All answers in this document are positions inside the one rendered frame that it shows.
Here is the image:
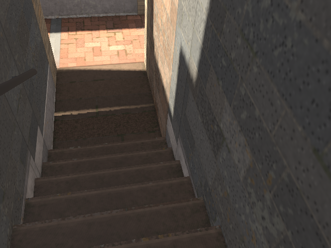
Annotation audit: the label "stairs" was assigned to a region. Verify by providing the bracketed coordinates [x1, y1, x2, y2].
[10, 138, 227, 248]

